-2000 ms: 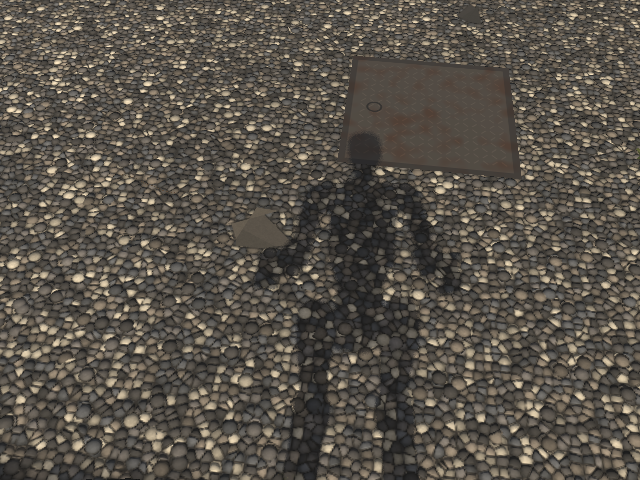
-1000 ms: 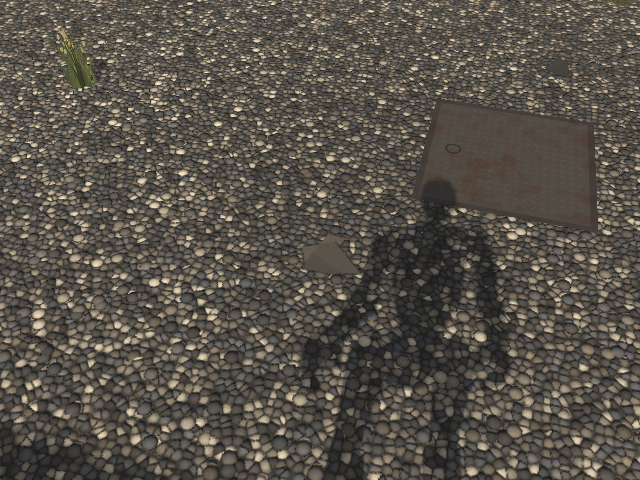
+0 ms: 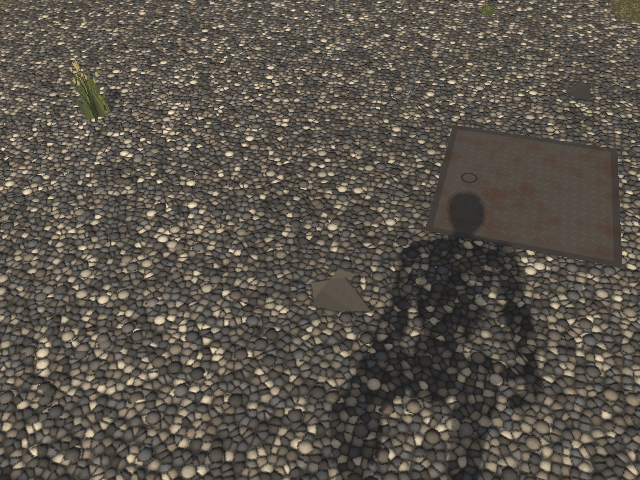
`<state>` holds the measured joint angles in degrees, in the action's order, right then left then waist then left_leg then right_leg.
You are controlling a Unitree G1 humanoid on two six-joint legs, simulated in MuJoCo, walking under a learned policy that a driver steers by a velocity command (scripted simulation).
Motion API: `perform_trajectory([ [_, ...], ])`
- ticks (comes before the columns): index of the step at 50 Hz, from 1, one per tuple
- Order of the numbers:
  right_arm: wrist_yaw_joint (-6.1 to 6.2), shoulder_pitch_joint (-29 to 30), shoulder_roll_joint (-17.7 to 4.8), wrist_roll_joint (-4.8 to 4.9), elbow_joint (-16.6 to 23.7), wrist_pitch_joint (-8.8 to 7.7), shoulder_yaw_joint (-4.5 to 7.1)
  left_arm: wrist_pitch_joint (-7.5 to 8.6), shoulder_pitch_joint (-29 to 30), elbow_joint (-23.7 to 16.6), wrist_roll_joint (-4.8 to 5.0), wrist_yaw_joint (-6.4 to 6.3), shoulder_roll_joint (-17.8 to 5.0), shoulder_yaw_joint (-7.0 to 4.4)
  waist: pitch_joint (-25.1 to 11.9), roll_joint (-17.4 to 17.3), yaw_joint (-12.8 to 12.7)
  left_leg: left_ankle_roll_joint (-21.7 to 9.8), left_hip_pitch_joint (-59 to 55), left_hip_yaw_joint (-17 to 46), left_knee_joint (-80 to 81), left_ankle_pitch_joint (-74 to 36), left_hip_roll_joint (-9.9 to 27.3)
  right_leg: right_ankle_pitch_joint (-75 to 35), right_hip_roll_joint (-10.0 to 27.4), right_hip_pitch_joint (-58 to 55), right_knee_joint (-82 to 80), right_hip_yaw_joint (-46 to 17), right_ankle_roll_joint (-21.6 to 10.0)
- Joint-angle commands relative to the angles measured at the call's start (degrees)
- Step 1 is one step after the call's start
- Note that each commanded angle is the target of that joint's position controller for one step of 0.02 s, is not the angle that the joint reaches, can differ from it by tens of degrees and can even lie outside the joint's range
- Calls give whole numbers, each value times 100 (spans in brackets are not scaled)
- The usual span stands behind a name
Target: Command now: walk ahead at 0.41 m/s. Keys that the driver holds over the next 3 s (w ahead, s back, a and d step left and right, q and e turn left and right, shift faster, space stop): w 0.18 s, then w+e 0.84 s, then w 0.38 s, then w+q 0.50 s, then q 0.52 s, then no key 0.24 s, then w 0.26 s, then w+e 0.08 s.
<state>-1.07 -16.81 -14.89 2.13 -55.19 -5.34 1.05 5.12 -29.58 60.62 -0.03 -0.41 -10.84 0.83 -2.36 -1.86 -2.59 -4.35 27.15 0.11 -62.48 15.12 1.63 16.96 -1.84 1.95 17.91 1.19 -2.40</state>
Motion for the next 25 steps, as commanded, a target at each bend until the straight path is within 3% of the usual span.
perform_trajectory([
  [1, -61, 775, -210, 12, 576, -76, 75, -17, -413, -103, 27, -55, -440, -19, 1121, 648, -45, 39, 1635, -54, 765, -450, 369, -1768, 1290, -534, -1187, -1043, -748],
  [2, -82, 972, -54, -14, 678, -64, 29, -26, -418, -146, 45, -89, -574, -40, 1126, 611, -66, 84, 1466, -97, 1253, -620, 346, -1731, 1266, -420, -1247, -988, -799],
  [4, -131, 1588, 47, -37, 997, -72, -16, -34, -349, -205, 31, -148, -863, -102, 1188, 630, -148, 167, 818, -327, 2265, -882, 114, -1760, 1113, 51, -1340, -749, -825],
  [5, -144, 1539, 23, -21, 1033, -49, -13, -21, -424, -200, -30, -124, -1022, -172, 1063, 825, -113, 231, 334, -479, 2219, -1014, 0, -1911, 1128, 262, -1348, -665, -928],
  [6, -150, 1390, -86, 20, 1026, -13, 8, -15, -426, -219, 19, -98, -1080, -209, 1026, 928, -46, 206, 127, -412, 2284, -1065, 22, -2015, 1223, 251, -1292, -674, -985],
  [7, -174, 772, -335, 8, 748, -2, 139, 54, -347, -264, -78, -75, -1072, -240, 740, 852, 194, 132, -332, -234, 1487, -1785, 105, -2875, 1492, 290, -1031, -572, -1032],
  [8, -161, 534, -497, 0, 725, 5, 212, 93, 19, -398, -29, -69, -1010, -234, 710, 762, 475, 9, -545, -144, 1570, -1608, 96, -3598, 1405, 331, -690, -342, -895],
  [9, -151, 177, -623, -42, 639, 11, 300, 113, 261, -509, 8, -38, -906, -212, 495, 796, 729, -95, -1178, -286, 1557, -1328, -88, -4547, 1329, 458, -110, -197, -797],
  [10, -112, -369, -766, -24, 477, -35, 408, 117, 414, -592, 13, -5, -840, -197, 197, 721, 1074, -166, -2045, -400, 1610, -1126, -295, -5224, 1212, 725, 882, -239, -725],
  [11, -91, -1271, -884, -34, 217, -81, 512, 122, 696, -677, 32, 39, -857, -183, -105, 672, 1588, -260, -3130, -374, 2059, -1271, -324, -5083, 985, 1358, 2230, -317, -589],
  [12, -35, -2028, -1324, -77, 56, -103, 617, 202, 975, -843, 3, 92, -653, -124, -255, -143, 1982, -571, -3920, 361, 2988, -911, 365, -3312, 367, 2304, 4480, -228, -335],
  [13, -110, -1198, -1264, -113, 420, -155, 441, 280, -67, -794, 130, 134, 16, 18, -625, -1601, 888, -1379, -3903, 2763, 3596, -938, 1891, 1228, -300, 3234, 6476, -517, -267],
  [14, -189, -862, -708, -85, 540, -181, 279, 339, -37, -793, 405, 145, -220, -68, -343, -1455, 733, -1700, -3166, 3806, 4583, -1594, 2258, 1307, -252, 3620, 6985, -1213, -368],
  [15, -274, -617, -504, -64, 536, -221, 266, 231, 587, -1046, 541, 55, -600, -191, 131, -742, 615, -1443, -2717, 3261, 4652, -1124, 2229, 886, 123, 3973, 6925, -1156, -440],
  [16, -340, -96, -380, -57, 578, -249, 222, 73, 815, -1150, 461, 5, -632, -234, 594, -9, 378, -1238, -1922, 2397, 4836, -1292, 1941, 473, 367, 3817, 6587, -1012, -411],
  [17, -356, 118, -441, -79, 586, -305, 230, -96, 742, -1145, 334, -28, -541, -264, 654, -201, 225, -1175, -1555, 2020, 4870, -1393, 1901, 260, 586, 3626, 6243, -1047, -349],
  [18, -311, 262, -355, -35, 543, -321, 228, -232, 619, -1138, 274, 4, -516, -288, 824, -130, 47, -927, -1200, 1425, 4957, -1054, 1625, 207, 808, 3359, 5561, -1069, -298],
  [19, -239, 330, -311, -92, 449, -291, 234, -291, 593, -1154, 250, 38, -474, -313, 873, -171, -45, -795, -971, 1037, 5043, -912, 1463, 91, 830, 3180, 5198, -958, -249],
  [20, -161, 156, -440, -190, 353, -324, 283, -299, 728, -1149, 190, 72, -513, -352, 869, 152, 32, -877, -1036, 910, 4921, -1043, 1453, -480, 843, 3290, 5183, -804, -204],
  [21, -79, 107, -490, -196, 410, -382, 275, -244, 1144, -1364, 173, 95, -611, -408, 942, 276, 90, -764, -1212, 538, 5031, -954, 1215, -1135, 797, 3599, 4551, -725, -236],
  [22, 42, -49, -365, -198, 326, -459, 232, -171, 1520, -1510, 182, 165, -520, -412, 944, 59, 198, -555, -1551, 356, 4928, -780, 1191, -1566, 878, 3932, 4017, -913, -259],
  [23, 174, 78, -493, -168, 378, -492, 269, -151, 1786, -1688, 158, 207, -524, -416, 1024, -97, 177, -419, -1052, -123, 4965, -453, 862, -2356, 759, 3531, 3013, -758, -174],
  [25, 366, -385, -637, -157, 299, -444, 304, -90, 2178, -1830, 65, 373, -368, -425, 627, 138, 472, -333, -1167, -512, 4460, -236, 795, -4025, 530, 2915, 2062, -336, -169],
])
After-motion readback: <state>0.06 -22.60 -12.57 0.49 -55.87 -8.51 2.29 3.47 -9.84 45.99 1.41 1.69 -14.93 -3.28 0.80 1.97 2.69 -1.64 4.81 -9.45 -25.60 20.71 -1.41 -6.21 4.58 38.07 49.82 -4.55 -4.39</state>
